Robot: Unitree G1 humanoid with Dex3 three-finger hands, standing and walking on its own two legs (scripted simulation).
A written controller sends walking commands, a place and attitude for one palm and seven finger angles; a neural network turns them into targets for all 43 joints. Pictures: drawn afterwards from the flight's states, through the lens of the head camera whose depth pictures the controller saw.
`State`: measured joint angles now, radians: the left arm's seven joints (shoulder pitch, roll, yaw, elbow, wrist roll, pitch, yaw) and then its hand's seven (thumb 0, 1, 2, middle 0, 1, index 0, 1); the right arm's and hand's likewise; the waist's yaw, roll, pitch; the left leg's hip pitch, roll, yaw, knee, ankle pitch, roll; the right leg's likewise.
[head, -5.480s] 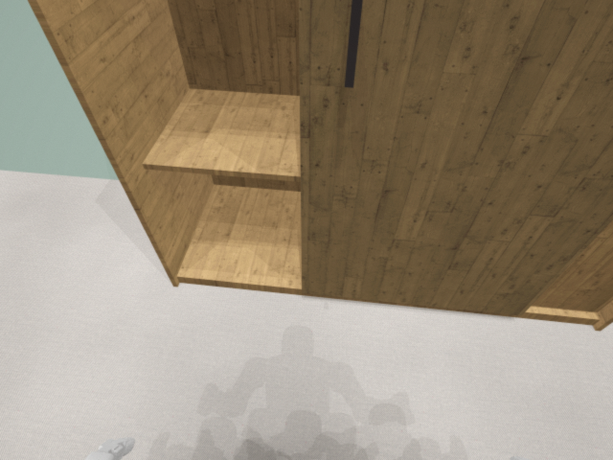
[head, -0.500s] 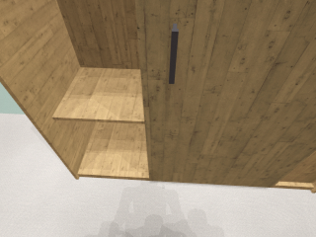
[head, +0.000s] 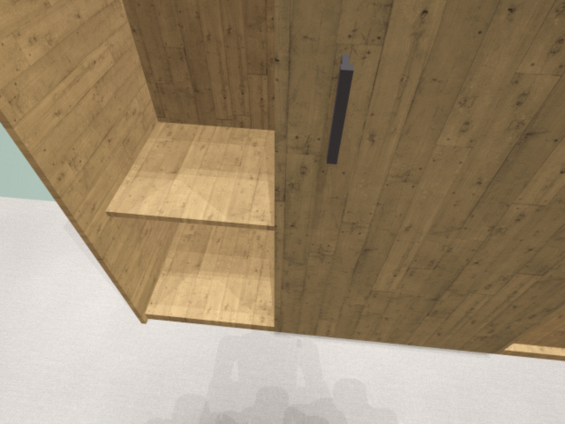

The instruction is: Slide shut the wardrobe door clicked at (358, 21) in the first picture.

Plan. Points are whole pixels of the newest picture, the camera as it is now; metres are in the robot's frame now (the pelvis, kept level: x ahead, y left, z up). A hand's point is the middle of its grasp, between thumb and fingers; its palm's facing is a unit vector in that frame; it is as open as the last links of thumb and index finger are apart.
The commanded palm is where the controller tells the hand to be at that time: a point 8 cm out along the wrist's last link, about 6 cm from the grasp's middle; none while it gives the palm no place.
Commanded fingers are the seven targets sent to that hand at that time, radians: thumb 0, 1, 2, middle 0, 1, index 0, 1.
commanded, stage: come to a stop and stand still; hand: right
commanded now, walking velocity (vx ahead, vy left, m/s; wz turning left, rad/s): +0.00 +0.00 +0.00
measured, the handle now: (338, 112) +0.51 -0.05 +0.19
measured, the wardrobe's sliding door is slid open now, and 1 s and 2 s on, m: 0.48 0.48 0.48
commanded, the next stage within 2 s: look again from close up in 0.62 s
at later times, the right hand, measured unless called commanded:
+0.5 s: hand out of the picture +0.00 -0.15 -0.18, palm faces +0.05 +0.98 -0.21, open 7.4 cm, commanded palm none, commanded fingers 0.00 -0.90 -0.90 0.20 0.30 0.20 0.30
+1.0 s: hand out of the picture +0.03 -0.18 -0.17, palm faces +0.03 +0.96 -0.26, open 7.4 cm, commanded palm none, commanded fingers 0.00 -0.90 -0.90 0.20 0.30 0.20 0.30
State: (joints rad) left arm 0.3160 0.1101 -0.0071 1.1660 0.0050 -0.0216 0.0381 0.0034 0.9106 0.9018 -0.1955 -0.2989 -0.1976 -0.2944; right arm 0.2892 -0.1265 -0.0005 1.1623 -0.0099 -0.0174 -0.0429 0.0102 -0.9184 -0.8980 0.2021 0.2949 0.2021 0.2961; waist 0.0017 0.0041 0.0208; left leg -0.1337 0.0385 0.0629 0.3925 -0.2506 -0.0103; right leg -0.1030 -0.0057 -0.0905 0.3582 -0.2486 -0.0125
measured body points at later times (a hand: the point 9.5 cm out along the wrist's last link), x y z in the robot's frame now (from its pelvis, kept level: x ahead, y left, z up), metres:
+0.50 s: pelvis +0.00 +0.03 +0.00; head +0.01 +0.03 +0.45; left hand +0.01 +0.26 -0.16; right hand +0.00 -0.20 -0.16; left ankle -0.03 +0.12 -0.74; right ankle -0.04 -0.11 -0.74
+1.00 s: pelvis +0.00 +0.02 -0.01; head +0.00 +0.02 +0.44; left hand +0.04 +0.26 -0.16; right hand +0.03 -0.23 -0.15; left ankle -0.03 +0.12 -0.74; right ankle -0.04 -0.11 -0.74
